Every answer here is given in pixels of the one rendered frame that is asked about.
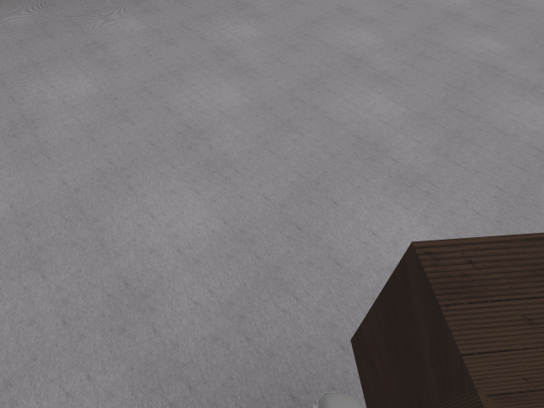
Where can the pedestal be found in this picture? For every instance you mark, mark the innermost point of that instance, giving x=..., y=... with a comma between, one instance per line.
x=459, y=324

